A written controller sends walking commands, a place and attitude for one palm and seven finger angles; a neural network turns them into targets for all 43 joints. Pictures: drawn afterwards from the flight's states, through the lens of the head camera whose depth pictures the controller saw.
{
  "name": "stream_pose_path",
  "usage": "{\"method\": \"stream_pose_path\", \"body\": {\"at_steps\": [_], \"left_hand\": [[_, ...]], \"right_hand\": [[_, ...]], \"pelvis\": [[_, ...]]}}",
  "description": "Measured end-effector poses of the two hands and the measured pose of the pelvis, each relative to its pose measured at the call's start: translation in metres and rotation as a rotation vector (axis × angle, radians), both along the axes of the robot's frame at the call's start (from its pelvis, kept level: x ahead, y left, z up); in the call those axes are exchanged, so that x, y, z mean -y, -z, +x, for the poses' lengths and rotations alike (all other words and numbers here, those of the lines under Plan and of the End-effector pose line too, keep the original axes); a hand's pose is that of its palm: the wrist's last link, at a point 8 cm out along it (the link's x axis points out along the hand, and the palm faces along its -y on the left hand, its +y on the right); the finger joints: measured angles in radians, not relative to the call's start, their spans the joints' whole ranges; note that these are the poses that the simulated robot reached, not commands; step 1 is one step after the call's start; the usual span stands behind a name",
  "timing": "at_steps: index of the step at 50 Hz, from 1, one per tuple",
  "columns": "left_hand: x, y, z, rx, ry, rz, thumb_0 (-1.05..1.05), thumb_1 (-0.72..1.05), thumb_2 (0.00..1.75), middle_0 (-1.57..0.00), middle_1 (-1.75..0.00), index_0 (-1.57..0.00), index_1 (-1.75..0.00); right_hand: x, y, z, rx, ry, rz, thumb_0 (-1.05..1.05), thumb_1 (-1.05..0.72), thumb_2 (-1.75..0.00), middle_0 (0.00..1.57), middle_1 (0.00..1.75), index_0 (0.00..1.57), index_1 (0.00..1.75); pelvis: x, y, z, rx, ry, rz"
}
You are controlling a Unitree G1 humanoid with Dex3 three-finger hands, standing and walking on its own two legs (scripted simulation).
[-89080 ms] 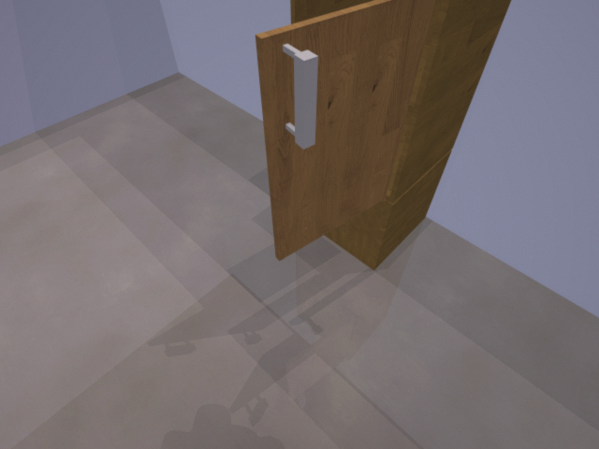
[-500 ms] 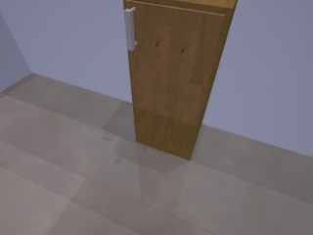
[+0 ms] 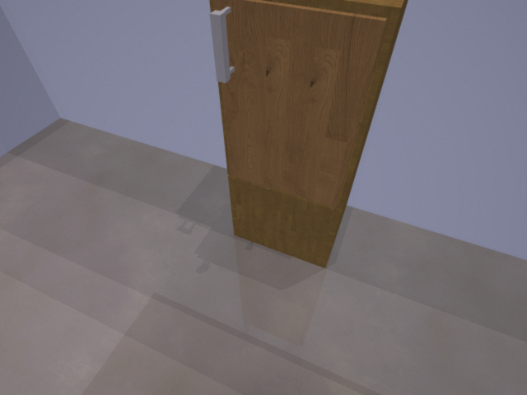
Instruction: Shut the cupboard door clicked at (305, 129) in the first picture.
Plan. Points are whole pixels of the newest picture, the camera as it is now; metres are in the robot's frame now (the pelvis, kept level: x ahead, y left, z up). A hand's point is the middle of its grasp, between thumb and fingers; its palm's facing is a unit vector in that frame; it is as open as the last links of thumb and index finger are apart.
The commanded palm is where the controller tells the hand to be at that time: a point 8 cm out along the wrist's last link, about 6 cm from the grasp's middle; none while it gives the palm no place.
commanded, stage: look to check the result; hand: left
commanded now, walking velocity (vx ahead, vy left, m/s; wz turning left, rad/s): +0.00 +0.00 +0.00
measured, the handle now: (225, 45) +0.87 +0.15 +0.15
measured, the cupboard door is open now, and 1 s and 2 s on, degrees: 0 0 0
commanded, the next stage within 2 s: stand and wait in 0.14 s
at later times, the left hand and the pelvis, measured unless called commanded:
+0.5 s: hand out of the picture -0.03 +0.16 -0.18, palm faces +0.05 -0.98 -0.18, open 7.4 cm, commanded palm none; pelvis +0.00 +0.00 +0.00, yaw +0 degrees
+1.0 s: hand out of the picture -0.03 +0.15 -0.18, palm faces +0.05 -0.98 -0.17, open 7.4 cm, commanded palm none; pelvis +0.01 -0.01 +0.00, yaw +0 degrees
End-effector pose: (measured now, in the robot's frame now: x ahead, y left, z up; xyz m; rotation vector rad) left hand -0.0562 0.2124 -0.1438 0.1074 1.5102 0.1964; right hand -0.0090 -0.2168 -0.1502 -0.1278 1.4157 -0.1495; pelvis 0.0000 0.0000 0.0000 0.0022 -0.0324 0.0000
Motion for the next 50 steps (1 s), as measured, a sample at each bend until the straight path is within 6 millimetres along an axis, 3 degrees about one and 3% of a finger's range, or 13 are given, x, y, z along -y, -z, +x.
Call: {"method": "stream_pose_path", "body": {"at_steps": [9, 19, 33, 50], "left_hand": [[0.007, 0.003, 0.014, 0.033, 0.012, -0.019, 0.00, 0.91, 0.90, -0.20, -0.30, -0.20, -0.30], [0.005, 0.003, 0.025, 0.054, 0.020, -0.016, 0.00, 0.91, 0.90, -0.20, -0.30, -0.20, -0.30], [0.001, 0.001, 0.022, 0.035, 0.018, 0.001, 0.00, 0.91, 0.90, -0.20, -0.30, -0.20, -0.30], [0.009, 0.003, 0.020, 0.018, 0.012, -0.019, 0.00, 0.91, 0.90, -0.20, -0.30, -0.20, -0.30]], "right_hand": [[0.007, -0.003, 0.009, 0.022, -0.005, -0.016, 0.01, -0.92, -0.90, 0.20, 0.30, 0.19, 0.30], [0.005, -0.003, 0.006, 0.009, -0.003, -0.010, 0.01, -0.92, -0.90, 0.20, 0.30, 0.19, 0.30], [0.001, -0.001, -0.002, -0.020, 0.003, 0.007, 0.01, -0.91, -0.90, 0.20, 0.30, 0.19, 0.30], [0.006, -0.004, 0.008, -0.010, -0.002, -0.010, 0.01, -0.92, -0.90, 0.20, 0.30, 0.19, 0.30]], "pelvis": [[0.002, -0.001, 0.002, 0.002, 0.001, -0.001], [0.003, -0.001, 0.003, 0.002, 0.000, 0.000], [0.005, -0.001, 0.005, 0.002, -0.001, 0.001], [0.006, -0.001, 0.009, -0.002, 0.000, 0.002]]}}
